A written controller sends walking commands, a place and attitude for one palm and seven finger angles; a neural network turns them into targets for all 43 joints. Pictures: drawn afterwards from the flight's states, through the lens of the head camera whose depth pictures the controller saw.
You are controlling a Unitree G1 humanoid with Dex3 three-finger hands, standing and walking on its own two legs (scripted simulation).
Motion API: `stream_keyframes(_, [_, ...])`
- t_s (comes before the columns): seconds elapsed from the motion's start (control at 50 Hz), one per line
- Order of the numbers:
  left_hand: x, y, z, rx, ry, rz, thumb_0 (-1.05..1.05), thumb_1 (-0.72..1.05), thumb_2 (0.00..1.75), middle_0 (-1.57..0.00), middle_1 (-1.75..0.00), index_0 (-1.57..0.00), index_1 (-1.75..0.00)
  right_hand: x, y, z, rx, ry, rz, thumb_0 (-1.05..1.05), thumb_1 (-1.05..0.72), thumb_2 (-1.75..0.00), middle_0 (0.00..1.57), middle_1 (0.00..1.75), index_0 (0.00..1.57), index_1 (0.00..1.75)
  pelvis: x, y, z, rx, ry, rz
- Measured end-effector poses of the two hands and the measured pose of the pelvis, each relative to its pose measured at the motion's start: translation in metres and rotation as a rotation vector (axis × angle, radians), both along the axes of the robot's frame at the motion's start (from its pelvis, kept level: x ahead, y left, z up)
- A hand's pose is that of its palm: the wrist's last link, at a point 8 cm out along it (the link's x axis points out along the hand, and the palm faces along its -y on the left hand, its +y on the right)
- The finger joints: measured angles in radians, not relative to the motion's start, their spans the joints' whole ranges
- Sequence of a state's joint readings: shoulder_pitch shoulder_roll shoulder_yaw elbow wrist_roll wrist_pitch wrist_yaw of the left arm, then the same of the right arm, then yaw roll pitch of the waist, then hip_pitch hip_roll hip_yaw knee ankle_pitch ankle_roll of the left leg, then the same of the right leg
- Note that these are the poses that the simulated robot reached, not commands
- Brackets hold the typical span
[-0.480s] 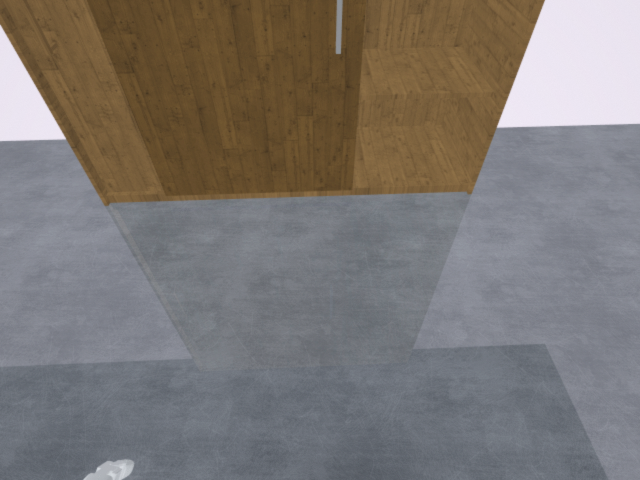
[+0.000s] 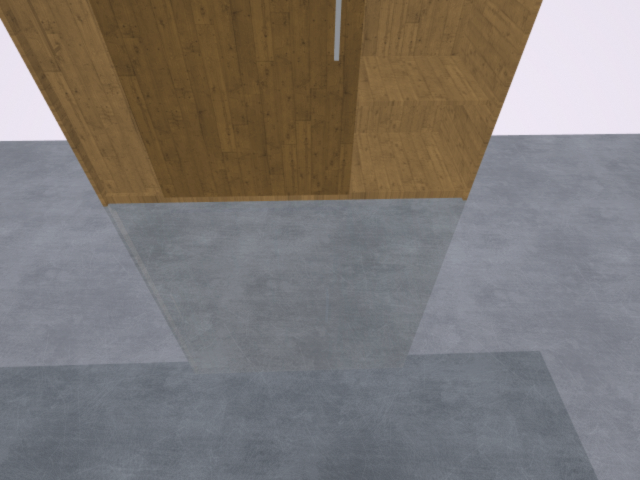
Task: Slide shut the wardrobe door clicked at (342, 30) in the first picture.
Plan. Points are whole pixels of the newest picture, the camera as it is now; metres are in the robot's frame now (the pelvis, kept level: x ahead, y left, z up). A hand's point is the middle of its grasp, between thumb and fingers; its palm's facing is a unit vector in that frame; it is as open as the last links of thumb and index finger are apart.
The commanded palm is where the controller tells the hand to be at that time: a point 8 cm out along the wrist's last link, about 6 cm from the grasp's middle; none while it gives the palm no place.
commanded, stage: stand and wait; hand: left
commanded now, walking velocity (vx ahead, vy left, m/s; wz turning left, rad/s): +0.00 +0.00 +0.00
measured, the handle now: (337, 7) +1.41 +0.03 +0.08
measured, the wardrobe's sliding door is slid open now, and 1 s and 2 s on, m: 0.56 0.56 0.56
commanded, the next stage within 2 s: look at it before walking up in 0.50 s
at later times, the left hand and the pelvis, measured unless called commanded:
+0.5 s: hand out of the picture +0.06 +0.25 -0.15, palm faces -0.03 -0.94 -0.34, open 7.4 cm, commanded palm none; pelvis -0.02 +0.00 +0.00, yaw +0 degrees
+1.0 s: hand out of the picture +0.06 +0.25 -0.15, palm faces -0.04 -0.94 -0.33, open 7.4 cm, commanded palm none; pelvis -0.01 +0.01 +0.00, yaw -1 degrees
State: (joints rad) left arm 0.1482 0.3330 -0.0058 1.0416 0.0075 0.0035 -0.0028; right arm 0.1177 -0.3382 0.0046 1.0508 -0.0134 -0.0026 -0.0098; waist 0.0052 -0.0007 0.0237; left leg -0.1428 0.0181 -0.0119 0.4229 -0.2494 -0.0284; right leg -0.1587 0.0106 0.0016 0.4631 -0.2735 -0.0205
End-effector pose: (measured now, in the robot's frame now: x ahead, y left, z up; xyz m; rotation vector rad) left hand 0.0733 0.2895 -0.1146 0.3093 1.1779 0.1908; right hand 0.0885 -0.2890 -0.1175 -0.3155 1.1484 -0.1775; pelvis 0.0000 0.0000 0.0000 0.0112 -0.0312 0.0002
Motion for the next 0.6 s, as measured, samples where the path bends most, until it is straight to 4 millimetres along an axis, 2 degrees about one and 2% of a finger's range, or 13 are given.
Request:
stream_keyframes(0.12, [-0.014, 0.004, 0.0, 0.007, 0.032, 0.008, 0.01, 0.91, 0.89, -0.21, -0.3, -0.2, -0.3, -0.021, -0.005, -0.002, -0.007, 0.044, -0.015, 0.0, -0.9, -0.9, 0.2, 0.3, 0.2, 0.3, -0.006, 0.0, 0.001, -0.001, -0.004, -0.002])
stream_keyframes(0.24, [-0.021, 0.005, 0.002, 0.01, 0.038, 0.008, 0.01, 0.91, 0.89, -0.21, -0.3, -0.2, -0.3, -0.036, -0.005, -0.003, -0.002, 0.067, -0.024, 0.0, -0.9, -0.9, 0.2, 0.3, 0.2, 0.3, -0.011, 0.0, 0.002, -0.001, -0.008, -0.003])
stream_keyframes(0.6, [-0.021, 0.002, 0.001, -0.005, 0.029, -0.012, 0.01, 0.91, 0.89, -0.21, -0.3, -0.2, -0.3, -0.049, 0.003, -0.004, 0.013, 0.076, -0.033, 0.0, -0.9, -0.9, 0.2, 0.3, 0.2, 0.3, -0.019, 0.004, 0.003, -0.002, -0.002, -0.009])
